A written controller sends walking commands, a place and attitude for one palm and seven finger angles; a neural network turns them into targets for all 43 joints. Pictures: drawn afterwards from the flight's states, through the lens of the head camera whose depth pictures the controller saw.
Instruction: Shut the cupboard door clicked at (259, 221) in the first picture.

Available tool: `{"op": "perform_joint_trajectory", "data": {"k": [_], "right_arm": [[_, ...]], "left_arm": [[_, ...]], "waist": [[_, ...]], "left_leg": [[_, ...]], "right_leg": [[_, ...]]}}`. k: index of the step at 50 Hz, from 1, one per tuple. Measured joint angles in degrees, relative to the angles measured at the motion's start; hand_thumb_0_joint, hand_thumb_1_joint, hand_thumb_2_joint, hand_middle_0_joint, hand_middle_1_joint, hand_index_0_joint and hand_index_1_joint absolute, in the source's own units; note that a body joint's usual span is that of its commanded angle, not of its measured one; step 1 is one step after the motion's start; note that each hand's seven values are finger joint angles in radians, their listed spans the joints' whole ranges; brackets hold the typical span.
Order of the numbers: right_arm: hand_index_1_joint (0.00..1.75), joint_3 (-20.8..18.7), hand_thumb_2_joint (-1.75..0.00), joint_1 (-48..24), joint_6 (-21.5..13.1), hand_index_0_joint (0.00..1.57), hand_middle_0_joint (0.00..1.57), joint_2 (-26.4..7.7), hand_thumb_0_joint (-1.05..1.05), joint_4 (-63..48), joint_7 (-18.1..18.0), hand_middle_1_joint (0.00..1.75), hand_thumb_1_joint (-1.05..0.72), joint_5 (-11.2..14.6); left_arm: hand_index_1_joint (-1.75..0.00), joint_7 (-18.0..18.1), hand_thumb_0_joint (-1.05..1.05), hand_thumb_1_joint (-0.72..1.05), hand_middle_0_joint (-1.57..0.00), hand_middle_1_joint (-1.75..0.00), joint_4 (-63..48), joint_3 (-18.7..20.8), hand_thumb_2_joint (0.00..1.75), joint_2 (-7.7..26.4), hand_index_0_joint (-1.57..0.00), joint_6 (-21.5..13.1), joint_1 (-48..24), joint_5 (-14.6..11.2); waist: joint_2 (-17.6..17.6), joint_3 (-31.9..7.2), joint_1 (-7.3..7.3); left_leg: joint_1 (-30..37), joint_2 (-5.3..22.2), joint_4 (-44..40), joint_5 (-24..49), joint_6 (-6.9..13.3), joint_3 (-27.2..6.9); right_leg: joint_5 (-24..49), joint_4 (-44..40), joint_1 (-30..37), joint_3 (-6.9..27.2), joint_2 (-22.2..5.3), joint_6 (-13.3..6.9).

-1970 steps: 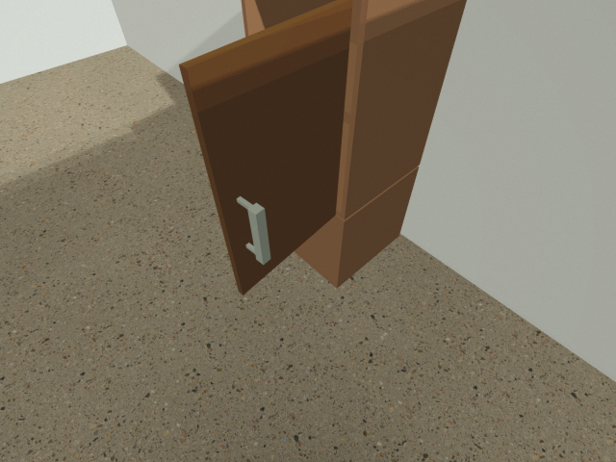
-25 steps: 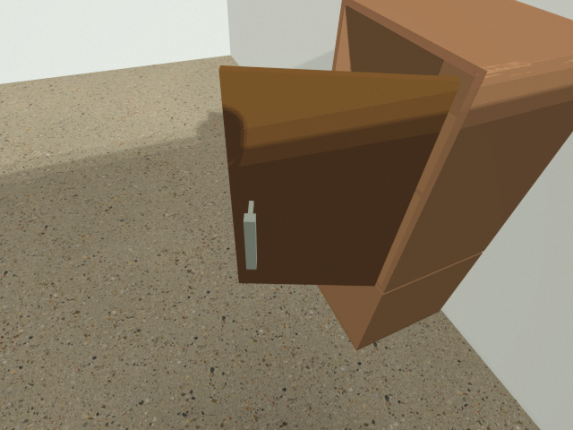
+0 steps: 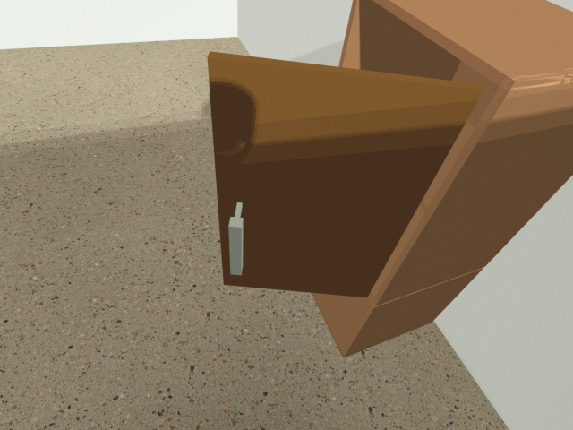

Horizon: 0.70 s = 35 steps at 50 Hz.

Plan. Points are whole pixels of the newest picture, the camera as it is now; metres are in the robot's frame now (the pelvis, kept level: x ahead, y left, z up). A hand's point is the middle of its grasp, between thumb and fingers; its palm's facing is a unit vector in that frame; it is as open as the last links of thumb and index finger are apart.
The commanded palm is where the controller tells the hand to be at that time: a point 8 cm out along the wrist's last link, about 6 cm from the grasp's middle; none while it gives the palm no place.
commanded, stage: shuffle to correct the standing spot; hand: left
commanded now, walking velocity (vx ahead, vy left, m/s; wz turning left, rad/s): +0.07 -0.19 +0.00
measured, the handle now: (237, 239) +0.48 +0.12 -0.10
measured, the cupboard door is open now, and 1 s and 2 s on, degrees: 66 66 66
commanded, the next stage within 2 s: come to a stop and stand still in 0.26 s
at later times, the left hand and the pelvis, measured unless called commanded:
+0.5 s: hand out of the picture +0.14 +0.09 -0.16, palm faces -0.03 -0.98 -0.22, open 7.3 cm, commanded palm none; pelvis +0.05 -0.09 +0.00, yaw -1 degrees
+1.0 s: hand out of the picture +0.05 +0.13 -0.18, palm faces +0.05 -0.97 -0.23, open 7.3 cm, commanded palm none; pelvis +0.02 -0.06 +0.00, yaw -1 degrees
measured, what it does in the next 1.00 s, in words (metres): steps on the spot: right foot, then left foot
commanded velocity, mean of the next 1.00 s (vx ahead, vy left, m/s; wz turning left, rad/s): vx -0.01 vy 0.00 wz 0.00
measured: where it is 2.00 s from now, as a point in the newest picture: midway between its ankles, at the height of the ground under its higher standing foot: outside the picture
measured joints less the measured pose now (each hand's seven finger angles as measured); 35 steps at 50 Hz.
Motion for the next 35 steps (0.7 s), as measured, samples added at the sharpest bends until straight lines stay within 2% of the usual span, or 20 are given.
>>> {"op": "perform_joint_trajectory", "data": {"k": [3,5,7,10,14,19,20,22,24,26,28,32,33,35], "right_arm": [[0.3,0.5,-0.9,-0.5,-0.8,0.2,0.19,1.2,0.0,-1.0,-0.3,0.3,-0.91,-0.4],[0.3,0.7,-0.9,-0.2,-1.1,0.2,0.2,1.8,0.0,-1.2,-0.6,0.3,-0.91,-0.5],[0.3,0.9,-0.9,0.4,-1.3,0.21,0.2,2.1,0.0,-1.0,-0.6,0.3,-0.91,-0.4],[0.3,0.8,-0.9,1.1,-1.1,0.21,0.2,2.3,0.0,-0.2,-0.5,0.3,-0.91,-0.4],[0.3,0.0,-0.9,1.7,-0.1,0.21,0.2,1.7,0.0,0.4,-0.2,0.3,-0.91,-0.7],[0.3,-1.5,-0.9,2.3,1.1,0.21,0.2,-0.1,0.0,0.6,0.2,0.3,-0.9,-0.8],[0.3,-1.7,-0.9,2.9,1.3,0.21,0.2,-0.3,0.0,0.5,0.3,0.3,-0.9,-0.6],[0.3,-2.0,-0.9,1.9,2.6,0.21,0.2,-2.3,0.0,0.6,0.2,0.3,-0.9,-0.3],[0.3,-2.2,-0.9,0.9,3.4,0.21,0.2,-3.9,0.0,0.3,0.0,0.3,-0.91,0.0],[0.3,-2.1,-0.9,-0.2,3.6,0.2,0.2,-4.5,0.0,0.0,0.2,0.3,-0.91,0.3],[0.3,-1.8,-0.9,-1.2,3.4,0.2,0.19,-4.2,0.0,-0.6,0.4,0.3,-0.91,0.7],[0.3,-1.1,-0.9,-3.2,3.0,0.2,0.19,-2.9,0.0,-2.3,0.7,0.3,-0.91,0.8],[0.3,-1.0,-0.9,-3.6,2.8,0.2,0.19,-2.5,0.0,-2.7,0.7,0.3,-0.91,0.7],[0.3,-0.7,-0.9,-4.6,2.6,0.2,0.19,-1.2,0.0,-3.3,0.9,0.3,-0.91,0.5]], "left_arm": [[-0.3,-0.5,0.01,0.91,-0.2,-0.3,0.3,0.2,0.9,0.4,-0.2,1.2,-1.1,0.7],[-0.3,-0.9,0.01,0.91,-0.2,-0.3,-0.2,0.6,0.9,0.9,-0.2,1.5,-2.7,0.8],[-0.3,-1.2,0.01,0.91,-0.2,-0.3,-1.4,1.1,0.9,1.5,-0.2,1.4,-4.7,0.7],[-0.3,-1.2,0.02,0.93,-0.2,-0.3,-2.9,1.9,0.9,3.2,-0.2,1.8,-7.0,0.6],[-0.3,-1.6,0.02,0.93,-0.2,-0.3,-4.5,2.6,0.9,4.8,-0.2,2.1,-9.5,0.2],[-0.3,-2.2,0.01,0.92,-0.2,-0.3,-6.3,2.9,0.9,5.6,-0.2,1.3,-11.6,0.1],[-0.3,-2.1,0.01,0.92,-0.2,-0.3,-6.8,2.8,0.9,6.0,-0.2,0.6,-11.5,0.2],[-0.3,-1.2,0.01,0.92,-0.2,-0.3,-6.5,2.5,0.9,4.5,-0.2,-0.3,-12.6,0.2],[-0.3,-0.6,0.01,0.92,-0.2,-0.3,-6.1,1.6,0.9,2.7,-0.2,-0.9,-13.0,0.1],[-0.3,-0.1,0.01,0.92,-0.2,-0.3,-5.6,0.9,0.9,1.5,-0.2,-1.1,-12.9,0.0],[-0.3,0.7,0.0,0.92,-0.2,-0.3,-5.3,0.9,0.9,1.0,-0.2,-1.0,-12.9,0.1],[-0.3,1.0,0.0,0.94,-0.2,-0.3,-5.4,0.9,0.9,1.7,-0.21,-0.7,-13.2,0.0],[-0.3,0.9,0.0,0.94,-0.2,-0.3,-5.4,0.9,0.9,2.0,-0.21,-0.5,-13.3,-0.2],[-0.3,0.9,0.0,0.93,-0.2,-0.3,-5.2,1.3,0.9,2.8,-0.21,0.3,-13.2,-0.5]], "waist": [[-1.5,-0.1,-0.25],[-1.4,0.0,-0.69],[-1.0,0.3,-0.82],[-0.1,0.8,-0.86],[1.3,1.5,-1.57],[2.8,2.3,-2.87],[2.1,1.8,-2.79],[4.3,2.7,-2.46],[6.0,3.2,-2.44],[5.9,3.2,-2.25],[4.9,3.1,-1.91],[2.9,3.3,-0.95],[2.4,3.5,-0.78],[0.1,3.9,-0.03]], "left_leg": [[2.0,-0.2,-1.1,-2.0,0.8,1.9],[3.5,-0.1,-4.1,-1.0,0.3,2.0],[4.8,0.2,-7.1,0.5,-0.1,1.7],[6.3,1.2,-10.3,2.0,-0.9,1.3],[7.2,2.9,-11.4,2.1,-2.5,0.9],[5.5,5.2,-6.1,-1.3,-5.4,0.0],[4.1,5.0,-3.0,-3.1,-5.3,0.0],[0.1,5.2,7.1,-11.1,-4.4,-3.5],[-3.1,3.9,14.7,-12.9,-3.9,-5.6],[-4.5,2.4,17.5,-12.3,-4.0,-5.4],[-4.3,1.1,15.3,-11.7,-4.3,-4.7],[-1.2,-0.8,4.5,-6.3,-4.9,-3.1],[0.0,-1.3,1.4,-3.6,-4.0,-2.7],[1.2,-2.7,-0.2,-1.7,-0.2,-1.5]], "right_leg": [[-3.7,15.0,-6.8,2.8,-0.6,0.4],[-0.9,21.5,-11.1,3.9,-1.3,1.1],[2.3,24.0,-14.2,4.8,-2.4,2.0],[5.7,21.2,-16.4,5.5,-4.1,3.1],[7.5,10.9,-15.1,4.8,-5.9,3.9],[10.4,-4.3,-8.1,2.6,-5.1,3.3],[12.5,-7.3,-6.3,2.7,-5.3,2.5],[11.1,-4.3,-7.2,1.9,-3.9,2.4],[9.7,-4.0,-6.4,0.9,-3.0,2.5],[9.5,-4.7,-5.5,0.6,-2.7,2.3],[9.5,-5.0,-4.9,0.5,-2.7,2.0],[8.8,-3.6,-5.0,0.1,-2.9,2.2],[8.3,-2.7,-5.3,0.1,-3.1,2.4],[7.8,-1.6,-5.4,1.1,-4.3,2.8]]}}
